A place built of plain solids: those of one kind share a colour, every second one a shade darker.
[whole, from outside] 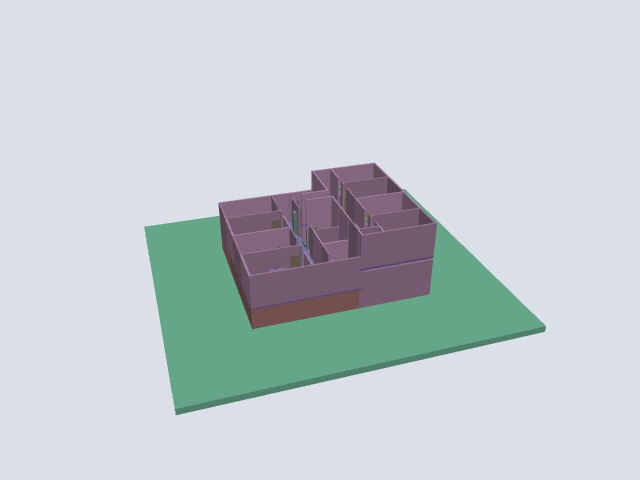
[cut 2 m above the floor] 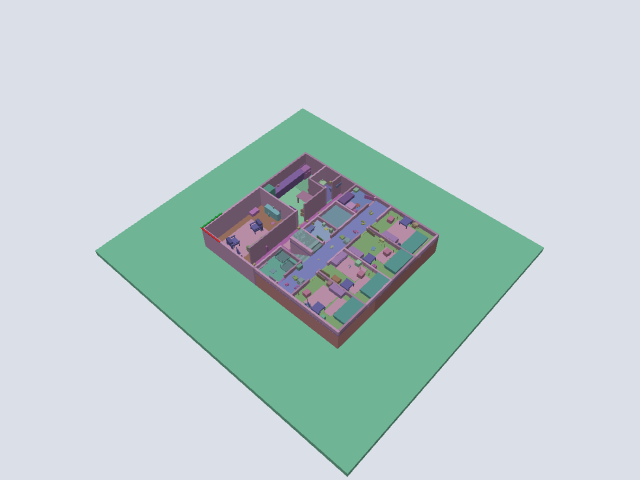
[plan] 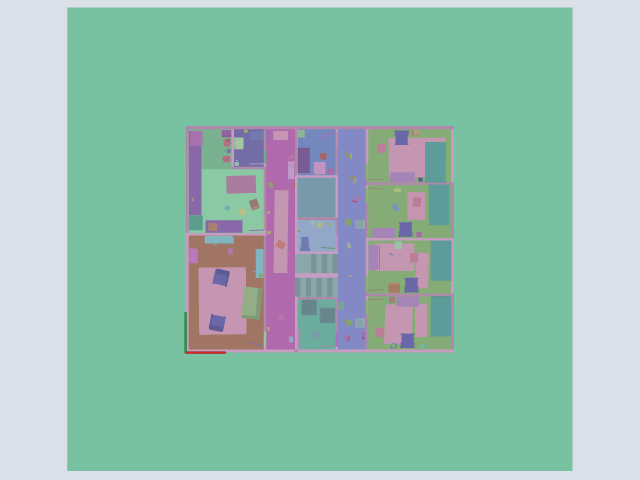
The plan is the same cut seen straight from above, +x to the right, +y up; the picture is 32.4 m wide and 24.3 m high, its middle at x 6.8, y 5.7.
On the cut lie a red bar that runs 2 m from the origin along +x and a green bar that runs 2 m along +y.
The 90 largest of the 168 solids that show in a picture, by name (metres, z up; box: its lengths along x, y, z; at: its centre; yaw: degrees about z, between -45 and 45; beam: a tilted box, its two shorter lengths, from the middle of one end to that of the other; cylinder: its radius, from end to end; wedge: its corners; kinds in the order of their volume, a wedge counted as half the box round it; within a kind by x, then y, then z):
{
 "under_1": {"box": [25.59, 23.47, 0.5], "at": [6.79, 5.74, -0.33]},
 "floor_base_1": {"box": [7.9, 2.66, 1.61], "at": [9.64, 1.33, 0.73]},
 "floor_base_2": {"box": [7.9, 7.52, 1.61], "at": [9.64, 7.71, 0.73]},
 "floor_base_3": {"box": [5.72, 1.29, 1.61], "at": [10.73, 3.31, 0.73]},
 "wall_1": {"box": [0.16, 2.82, 2.69], "at": [0.08, 1.57, 4.65]},
 "wall_2": {"box": [0.16, 5.77, 3.3], "at": [0.08, 3.04, 1.35]},
 "wall_3": {"box": [0.16, 2.82, 2.69], "at": [0.08, 4.52, 4.65]},
 "wall_4": {"box": [0.16, 2.82, 2.69], "at": [0.08, 7.47, 4.65]},
 "wall_5": {"box": [0.16, 5.25, 3.3], "at": [0.08, 8.69, 1.35]},
 "wall_6": {"box": [0.16, 2.3, 2.69], "at": [0.08, 10.16, 4.65]},
 "wall_7": {"box": [4.08, 0.13, 2.69], "at": [2.04, 3.04, 4.65]},
 "wall_8": {"box": [4.08, 0.13, 6.29], "at": [2.04, 6.0, 2.85]},
 "wall_9": {"box": [4.08, 0.13, 2.69], "at": [2.04, 8.95, 4.65]},
 "wall_10": {"box": [0.13, 1.9, 3.3], "at": [2.38, 10.36, 1.35]},
 "wall_11": {"box": [5.5, 0.16, 3.3], "at": [2.75, 0.08, 1.35]},
 "wall_12": {"box": [5.5, 0.16, 3.3], "at": [2.75, 11.39, 1.35]},
 "wall_13": {"box": [5.69, 0.16, 2.69], "at": [2.85, 0.08, 4.65]},
 "wall_14": {"box": [5.69, 0.16, 2.69], "at": [2.85, 11.39, 4.65]},
 "wall_15": {"box": [1.76, 0.13, 3.3], "at": [3.2, 9.35, 1.35]},
 "wall_16": {"box": [0.13, 1.91, 2.69], "at": [4.01, 1.11, 4.65]},
 "wall_17": {"box": [0.13, 4.86, 3.3], "at": [4.01, 3.5, 1.35]},
 "wall_18": {"box": [0.13, 1.91, 2.69], "at": [4.01, 4.97, 4.65]},
 "wall_19": {"box": [0.13, 1.91, 2.69], "at": [4.01, 7.01, 4.65]},
 "wall_20": {"box": [0.13, 2.31, 3.3], "at": [4.01, 8.12, 1.35]},
 "wall_21": {"box": [1.71, 0.13, 2.69], "at": [4.8, 10.54, 4.65]},
 "wall_22": {"box": [0.13, 2.53, 4.34], "at": [5.59, 1.43, 3.82]},
 "wall_23": {"box": [0.13, 1.6, 4.34], "at": [5.59, 5.92, 3.82]},
 "wall_24": {"box": [0.13, 2.0, 4.34], "at": [5.59, 7.85, 3.82]},
 "wall_25": {"box": [0.16, 2.5, 1.95], "at": [5.61, 1.41, 0.68]},
 "wall_26": {"box": [0.16, 7.36, 1.95], "at": [5.61, 7.63, 0.68]},
 "wall_27": {"box": [2.18, 0.16, 4.34], "at": [6.62, 3.94, 3.82]},
 "wall_28": {"box": [2.18, 0.13, 4.34], "at": [6.62, 5.05, 3.82]},
 "wall_29": {"box": [2.02, 0.13, 2.63], "at": [6.7, 2.75, 2.97]},
 "wall_30": {"box": [2.34, 0.16, 1.95], "at": [6.7, 3.87, 0.68]},
 "wall_31": {"box": [2.02, 0.13, 2.63], "at": [6.7, 6.79, 2.97]},
 "wall_32": {"box": [2.02, 0.13, 2.63], "at": [6.7, 8.91, 2.97]},
 "wall_33": {"box": [0.13, 1.67, 2.63], "at": [7.64, 1.85, 2.97]},
 "wall_34": {"box": [0.13, 2.0, 2.63], "at": [7.64, 7.85, 2.97]},
 "wall_35": {"box": [0.13, 1.78, 2.63], "at": [9.18, 1.05, 2.97]},
 "wall_36": {"box": [0.13, 1.78, 2.63], "at": [9.18, 4.78, 2.97]},
 "wall_37": {"box": [0.13, 1.78, 2.63], "at": [9.18, 6.69, 2.97]},
 "wall_38": {"box": [0.13, 1.78, 2.63], "at": [9.18, 10.42, 2.97]},
 "wall_39": {"box": [7.9, 0.16, 2.63], "at": [9.64, 0.08, 2.97]},
 "wall_40": {"box": [7.9, 0.16, 2.63], "at": [9.64, 11.39, 2.97]},
 "wall_41": {"box": [4.48, 0.13, 2.63], "at": [11.35, 2.92, 2.97]},
 "wall_42": {"box": [4.48, 0.13, 2.63], "at": [11.35, 5.74, 2.97]},
 "wall_43": {"box": [4.48, 0.13, 2.63], "at": [11.35, 8.55, 2.97]},
 "wall_44": {"box": [0.16, 2.69, 2.63], "at": [13.51, 1.5, 2.97]},
 "wall_45": {"box": [0.16, 2.69, 2.63], "at": [13.51, 4.33, 2.97]},
 "wall_46": {"box": [0.16, 2.69, 2.63], "at": [13.51, 7.14, 2.97]},
 "wall_47": {"box": [0.16, 2.69, 2.63], "at": [13.51, 9.96, 2.97]},
 "stair_1": {"box": [0.82, 0.97, 1.26], "at": [5.94, 4.5, 2.12]},
 "stair_2": {"box": [1.09, 0.97, 1.08], "at": [6.08, 4.5, 2.03]},
 "stair_3": {"box": [1.36, 0.97, 0.89], "at": [6.21, 4.5, 1.94]},
 "stair_4": {"box": [1.64, 0.97, 0.71], "at": [6.35, 4.5, 1.85]},
 "stair_5": {"box": [1.91, 0.97, 0.53], "at": [6.48, 4.5, 1.76]},
 "stair_6": {"box": [2.18, 0.97, 0.48], "at": [6.62, 3.31, -0.06]},
 "stair_7": {"box": [2.18, 0.97, 0.34], "at": [6.62, 4.5, 1.66]},
 "stair_8": {"box": [1.91, 0.97, 0.67], "at": [6.76, 3.31, 0.03]},
 "stair_9": {"box": [1.64, 0.97, 0.85], "at": [6.89, 3.31, 0.13]},
 "stair_10": {"box": [1.36, 0.97, 1.03], "at": [7.03, 3.31, 0.22]},
 "stair_11": {"box": [1.09, 0.97, 1.22], "at": [7.17, 3.31, 0.31]},
 "stair_12": {"box": [0.82, 0.97, 1.4], "at": [7.3, 3.31, 0.4]},
 "stair_13": {"box": [0.55, 0.97, 1.58], "at": [7.44, 3.31, 0.49]},
 "floor_common_1": {"box": [3.79, 5.77, 0.5], "at": [2.06, 3.04, -0.25]},
 "floor_kitchen_1": {"box": [2.16, 2.03, 0.5], "at": [1.24, 10.29, -0.25]},
 "floor_kitchen_2": {"box": [3.79, 3.22, 0.5], "at": [2.06, 7.67, -0.25]},
 "floor_hall_1": {"box": [1.45, 11.15, 0.5], "at": [4.8, 5.74, -0.25]},
 "child_bed_1": {"box": [0.96, 1.96, 0.48], "at": [12.64, 9.63, 1.89]},
 "child_bed_2": {"box": [1.06, 2.06, 0.4], "at": [12.64, 9.63, 2.03]},
 "child_bed_3": {"box": [0.96, 1.96, 0.48], "at": [12.83, 7.48, 1.89]},
 "child_bed_4": {"box": [1.06, 2.06, 0.4], "at": [12.83, 7.48, 2.03]},
 "child_bed_5": {"box": [0.96, 1.96, 0.48], "at": [12.93, 1.84, 1.89]},
 "child_bed_6": {"box": [1.06, 2.06, 0.4], "at": [12.93, 1.84, 2.03]},
 "child_bed_7": {"box": [0.96, 1.96, 0.48], "at": [12.93, 4.66, 1.89]},
 "child_bed_8": {"box": [1.06, 2.06, 0.4], "at": [12.93, 4.66, 2.03]},
 "upper_floor_bedroom_1": {"box": [4.19, 2.69, 0.12], "at": [11.34, 1.5, 1.59]},
 "upper_floor_bedroom_2": {"box": [4.19, 2.69, 0.12], "at": [11.34, 4.33, 1.59]},
 "upper_floor_bedroom_3": {"box": [4.19, 2.69, 0.12], "at": [11.34, 7.14, 1.59]},
 "upper_floor_bedroom_4": {"box": [4.19, 2.69, 0.12], "at": [11.34, 9.96, 1.59]},
 "counter_run_1": {"box": [0.61, 3.51, 0.78], "at": [0.47, 8.71, 0.49]},
 "counter_run_2": {"box": [0.61, 1.28, 0.78], "at": [5.97, 9.73, 2.14]},
 "chest_drawers_1": {"box": [0.5, 1.28, 1.04], "at": [9.5, 4.81, 2.17]},
 "chest_drawers_2": {"box": [1.14, 0.5, 1.0], "at": [10.03, 6.06, 2.15]},
 "chest_drawers_3": {"box": [1.24, 0.5, 1.03], "at": [10.98, 8.88, 2.17]},
 "upper_floor_corridor_1": {"box": [1.4, 11.15, 0.12], "at": [8.41, 5.74, 1.59]},
 "floor_cloaks_1": {"box": [1.5, 1.9, 0.5], "at": [3.2, 10.36, -0.25]},
 "fridge_1": {"box": [0.7, 0.75, 1.72], "at": [0.52, 6.57, 0.86]},
 "rug_1": {"box": [2.4, 3.4, 0.08], "at": [1.86, 2.62, -0.03], "yaw": 0.6},
 "upper_floor_shower_1": {"box": [1.92, 2.53, 0.12], "at": [6.62, 1.43, 1.59]}
}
